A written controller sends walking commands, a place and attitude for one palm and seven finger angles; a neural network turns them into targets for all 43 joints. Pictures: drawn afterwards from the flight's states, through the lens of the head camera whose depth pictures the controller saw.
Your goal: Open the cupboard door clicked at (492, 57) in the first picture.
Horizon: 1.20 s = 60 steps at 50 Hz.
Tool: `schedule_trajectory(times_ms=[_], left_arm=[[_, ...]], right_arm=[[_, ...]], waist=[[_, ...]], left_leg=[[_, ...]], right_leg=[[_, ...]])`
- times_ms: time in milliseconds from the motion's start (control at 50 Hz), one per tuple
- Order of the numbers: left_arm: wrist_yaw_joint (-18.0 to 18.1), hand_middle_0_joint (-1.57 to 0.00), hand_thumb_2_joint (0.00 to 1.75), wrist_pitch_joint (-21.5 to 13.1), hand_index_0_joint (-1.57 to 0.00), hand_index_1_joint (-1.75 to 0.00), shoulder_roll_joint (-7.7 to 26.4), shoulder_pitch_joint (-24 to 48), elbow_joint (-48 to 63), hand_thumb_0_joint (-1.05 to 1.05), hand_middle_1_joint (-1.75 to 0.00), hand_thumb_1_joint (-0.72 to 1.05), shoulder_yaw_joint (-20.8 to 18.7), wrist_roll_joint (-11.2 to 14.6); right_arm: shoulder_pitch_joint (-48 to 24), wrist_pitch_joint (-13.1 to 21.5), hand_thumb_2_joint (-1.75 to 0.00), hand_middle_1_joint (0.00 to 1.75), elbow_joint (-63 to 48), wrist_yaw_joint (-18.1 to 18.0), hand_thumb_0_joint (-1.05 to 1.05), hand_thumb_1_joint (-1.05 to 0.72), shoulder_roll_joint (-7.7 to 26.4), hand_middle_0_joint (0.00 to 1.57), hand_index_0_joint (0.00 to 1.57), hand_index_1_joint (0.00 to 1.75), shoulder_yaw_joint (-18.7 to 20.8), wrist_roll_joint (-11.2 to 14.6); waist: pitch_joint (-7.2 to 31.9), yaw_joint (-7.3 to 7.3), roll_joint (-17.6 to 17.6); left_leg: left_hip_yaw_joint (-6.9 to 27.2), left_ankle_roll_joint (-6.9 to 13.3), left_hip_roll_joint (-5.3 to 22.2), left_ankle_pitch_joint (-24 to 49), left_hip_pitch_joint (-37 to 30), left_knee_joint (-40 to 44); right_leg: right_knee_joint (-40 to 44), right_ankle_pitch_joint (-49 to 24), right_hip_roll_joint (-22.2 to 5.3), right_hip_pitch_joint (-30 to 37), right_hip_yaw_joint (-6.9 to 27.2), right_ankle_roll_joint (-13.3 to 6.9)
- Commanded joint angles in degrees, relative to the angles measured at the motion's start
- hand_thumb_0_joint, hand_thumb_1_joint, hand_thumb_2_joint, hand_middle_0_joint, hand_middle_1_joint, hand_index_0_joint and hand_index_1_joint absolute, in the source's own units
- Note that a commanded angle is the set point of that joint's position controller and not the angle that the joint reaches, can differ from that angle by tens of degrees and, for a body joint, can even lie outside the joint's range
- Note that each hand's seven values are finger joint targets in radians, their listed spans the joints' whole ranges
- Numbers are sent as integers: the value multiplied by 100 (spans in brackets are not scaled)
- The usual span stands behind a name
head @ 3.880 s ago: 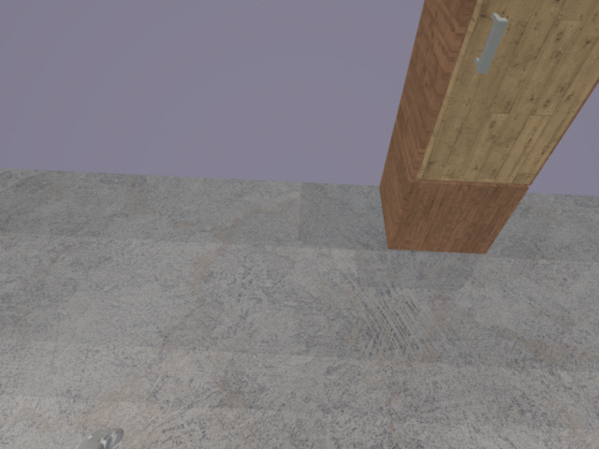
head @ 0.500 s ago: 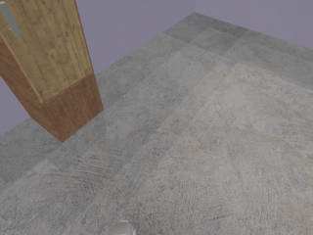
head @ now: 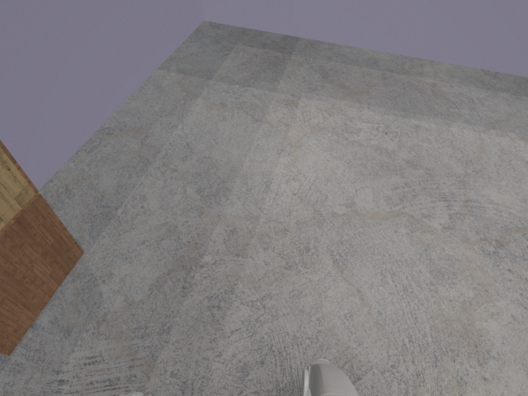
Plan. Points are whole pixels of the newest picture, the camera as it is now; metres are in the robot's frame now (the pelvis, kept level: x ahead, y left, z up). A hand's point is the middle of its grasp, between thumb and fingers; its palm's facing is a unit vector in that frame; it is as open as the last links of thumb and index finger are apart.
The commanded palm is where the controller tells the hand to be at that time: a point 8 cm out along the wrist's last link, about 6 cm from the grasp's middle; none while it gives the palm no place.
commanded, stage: walk to a spot facing it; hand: left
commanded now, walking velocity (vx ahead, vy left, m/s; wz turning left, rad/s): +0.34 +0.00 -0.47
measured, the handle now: out of the picture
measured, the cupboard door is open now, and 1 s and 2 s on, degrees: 0 0 0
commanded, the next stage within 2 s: turn to face it in 0.90 s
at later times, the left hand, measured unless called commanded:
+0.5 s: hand (185, 316) +0.29 +0.16 -0.17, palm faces -0.10 -0.97 -0.24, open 7.3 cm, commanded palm none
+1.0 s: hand (208, 210) +0.56 +0.14 -0.17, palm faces -0.31 -0.94 -0.17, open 7.4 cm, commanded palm none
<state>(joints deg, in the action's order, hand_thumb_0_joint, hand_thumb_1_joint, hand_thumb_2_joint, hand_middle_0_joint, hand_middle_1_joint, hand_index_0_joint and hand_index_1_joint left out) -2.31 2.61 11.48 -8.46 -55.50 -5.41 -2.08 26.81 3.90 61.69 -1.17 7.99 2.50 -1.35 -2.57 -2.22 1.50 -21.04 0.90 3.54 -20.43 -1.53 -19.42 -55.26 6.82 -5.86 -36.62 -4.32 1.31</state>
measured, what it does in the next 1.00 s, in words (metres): walks ahead, turning right: right foot, then left foot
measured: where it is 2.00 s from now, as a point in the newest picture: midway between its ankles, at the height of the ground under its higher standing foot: (273, 321)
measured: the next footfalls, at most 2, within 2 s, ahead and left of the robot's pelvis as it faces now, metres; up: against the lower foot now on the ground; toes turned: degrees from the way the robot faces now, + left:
right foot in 0.16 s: +0.23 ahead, -0.12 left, +0.00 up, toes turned -13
left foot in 0.64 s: +0.46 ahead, +0.07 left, +0.00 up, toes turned -3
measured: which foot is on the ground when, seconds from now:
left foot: down 0.00-0.18, up 0.20-0.62, down 0.64-1.00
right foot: up 0.00-0.14, down 0.16-0.66, up 0.68-1.00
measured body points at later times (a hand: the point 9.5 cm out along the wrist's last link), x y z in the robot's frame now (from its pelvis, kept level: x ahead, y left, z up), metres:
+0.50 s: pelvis +0.24 -0.04 +0.00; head +0.25 -0.05 +0.45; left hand +0.29 +0.21 -0.15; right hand +0.30 -0.29 -0.14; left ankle +0.34 +0.11 -0.69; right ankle +0.19 -0.11 -0.74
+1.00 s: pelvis +0.42 -0.01 +0.00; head +0.46 +0.00 +0.45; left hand +0.57 +0.19 -0.16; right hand +0.34 -0.25 -0.13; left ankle +0.42 +0.07 -0.74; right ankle +0.41 -0.17 -0.67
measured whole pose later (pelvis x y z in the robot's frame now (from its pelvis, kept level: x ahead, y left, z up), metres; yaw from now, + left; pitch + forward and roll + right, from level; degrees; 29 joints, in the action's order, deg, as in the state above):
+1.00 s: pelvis +0.42 -0.01 +0.00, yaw -23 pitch +0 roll -2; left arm -0.9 2.7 11.9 -10.9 -56.3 -6.4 -1.5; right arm 16.5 2.0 58.7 -1.5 9.9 3.4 -1.3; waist -3.9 0.4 1.6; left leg -18.9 1.3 6.9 -17.6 7.4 -25.9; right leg -58.4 13.7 -5.4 -32.7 -4.7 2.6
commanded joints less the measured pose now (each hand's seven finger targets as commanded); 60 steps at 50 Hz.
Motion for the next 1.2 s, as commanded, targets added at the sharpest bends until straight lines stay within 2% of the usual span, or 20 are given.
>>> schedule_trajectory(times_ms=[0, 80, 120, 160, 200, 300, 540, 600, 620, 640, 660, 720, 800, 940, 1020, 1060, 1100, 1120, 1140, 1180], left_arm=[[-54, -20, 90, -261, -20, -30, -48, 1100, 677, 0, -30, 90, 139, 19], [1, -20, 90, -367, -20, -30, 110, 213, 450, 0, -30, 90, 80, 20], [59, -20, 90, -471, -20, -30, 527, -1304, -6, 0, -30, 90, -56, -24], [203, -20, 90, -536, -20, -30, 1593, -2163, -231, 0, -30, 90, -254, 131], [272, -20, 90, -513, -20, -30, 1256, -1361, -36, 0, -30, 90, -180, 199], [285, -20, 90, -701, -20, -30, 582, -567, -58, 0, -30, 90, 86, 88], [303, -20, 90, -732, -20, -30, 707, -1387, -345, 0, -30, 90, 112, 78], [308, -20, 90, -695, -20, -30, 743, -1296, -369, 0, -30, 90, 88, 111], [290, -20, 90, -689, -20, -30, 565, -1323, -306, 0, -30, 90, 86, 154], [225, -20, 90, -687, -20, -30, 273, -1521, -209, 0, -30, 90, 134, 217], [250, -20, 90, -687, -20, -30, 420, -1281, -123, 0, -30, 90, 138, 152], [140, -20, 90, -519, -20, -30, 342, -794, -136, 0, -30, 90, 29, 68], [117, -20, 90, -236, -20, -30, 2, -1215, -185, 0, -30, 90, 5, 69], [66, -20, 90, -60, -20, -30, -59, -388, 255, 0, -30, 90, -14, 51], [142, -20, 90, -171, -20, -30, -100, 59, 387, 0, -30, 90, 91, 28], [211, -20, 90, -280, -20, -30, -52, -255, 257, 0, -30, 90, 143, 14], [315, -20, 90, -466, -20, -30, 431, -1058, -88, 0, -30, 90, 128, -10], [379, -20, 90, -575, -20, -30, 866, -1359, -253, 0, -30, 90, 83, 5], [368, -20, 90, -558, -20, -30, 1052, -1398, -273, 0, -30, 90, 104, 107], [427, -20, 90, -487, -20, -30, 920, -707, -83, 0, -30, 90, 89, 88]], right_arm=[[675, 91, -90, 30, -18, -46, 0, -90, 763, 20, 20, 30, 99, -66], [359, 66, -90, 30, -75, -47, 0, -90, 1041, 20, 20, 30, 160, -27], [13, 44, -90, 30, -226, 7, 0, -90, 1146, 20, 20, 30, 164, 32], [33, 55, -90, 30, -561, 36, 0, -90, 584, 20, 20, 30, 72, 149], [-527, 12, -90, 30, -639, 48, 0, -90, 691, 20, 20, 30, 157, 99], [-230, -255, -90, 30, -383, 73, 0, -90, 324, 20, 20, 30, 111, -29], [-2214, -92, -90, 30, -1061, 278, 0, -90, 488, 20, 20, 30, 67, -7], [-1395, -6, -90, 30, -792, 184, 0, -90, 752, 20, 20, 30, 149, -29], [-586, 49, -90, 30, -572, 116, 0, -90, 1164, 20, 20, 30, 244, -82], [74, 64, -90, 30, -426, 73, 0, -90, 1805, 20, 20, 30, 392, -124], [173, -17, -90, 30, -420, 50, 0, -90, 1788, 20, 20, 30, 330, -51], [-904, 21, -90, 30, -673, -6, 0, -90, 943, 20, 20, 30, 113, -16], [-1077, 59, -90, 30, -609, -70, 0, -90, 766, 20, 20, 30, 84, 19], [-877, -65, -90, 30, -568, -72, 0, -90, 915, 20, 20, 30, 200, -13], [-517, -162, -90, 30, -389, -34, 0, -90, 943, 20, 20, 30, 207, -67], [-524, -194, -90, 30, -307, -35, 0, -90, 976, 20, 20, 30, 195, -44], [-399, -165, -90, 30, -249, 22, 0, -90, 716, 20, 20, 30, 104, 52], [-365, -170, -90, 30, -329, 36, 0, -90, 324, 20, 20, 30, -16, 120], [-410, -289, -90, 30, -405, -7, 0, -90, 385, 20, 20, 30, -10, 150], [-506, -472, -90, 30, -395, -17, 0, -90, 287, 20, 20, 30, -18, 125]], waist=[[-695, -269, -765], [-75, 239, -1009], [785, 1003, -742], [2075, 1041, 1044], [1043, 791, 219], [15, -53, -81], [-163, 468, 482], [213, 23, 56], [755, -262, -577], [1388, -374, -1972], [1300, -430, -1776], [-21, -28, -706], [199, 332, -845], [68, 191, -1162], [19, -55, -1224], [275, 98, -1096], [944, 485, -184], [1492, 559, 997], [1618, 546, 1010], [1130, 423, 1176]], left_leg=[[717, 434, 1698, 3451, -429, 569], [206, 335, 1740, 6250, -588, -815], [-26, 6, 1504, 5513, 498, -2914], [897, -443, 22, -1402, 3711, -6317], [1838, -265, 509, -318, 3812, -6493], [1845, -360, 723, 405, 2952, -5002], [1511, -332, 355, 854, 2972, -1855], [1353, -244, 65, 1166, 1344, -849], [2034, -23, 679, 1565, -123, -583], [3791, 571, 2347, 2288, -1409, -335], [4080, 840, 2746, 2158, -1080, 64], [2779, 458, 2155, 1852, 815, 471], [1393, 351, 1759, 3179, 1139, 311], [675, 447, 1712, 3744, 655, 81], [769, 499, 1681, 4171, 556, -315], [850, 381, 1599, 4453, 540, -864], [811, -47, 1155, 3250, 1305, -1930], [762, -326, 563, 159, 2379, -2766], [1388, -370, 352, -1715, 2338, -3349], [1770, -383, 379, -1611, 2704, -4084]], right_leg=[[1083, 352, 126, -544, -394, -182], [1767, 833, 695, 922, -764, -595], [2431, 137, 750, 3329, -682, -785], [3159, -1496, -1820, 5981, 3693, -1929], [3704, -885, -1577, 4471, 2759, -1674], [4200, -627, -713, 1873, 1165, -1139], [3894, -1027, -693, 3038, 1304, -1107], [2661, -1807, -367, 2769, 1106, -854], [1367, -1248, 25, 1937, 832, -597], [-435, 1801, 726, 561, 55, -288], [-1454, 2748, 636, 260, 388, -299], [-1890, 1554, 30, 192, 509, -160], [-1654, 1020, 7, 553, 291, 16], [-119, 622, -21, 280, -79, 163], [1212, 885, 231, 894, -303, 43], [2098, 547, 380, 1694, -381, -47], [3056, -1638, -146, 3522, 68, -131], [2855, -3959, -1539, 4610, 1302, -643], [2908, -4822, -2027, 4369, 1270, -1217], [3187, -3727, -1840, 3680, 956, -1251]])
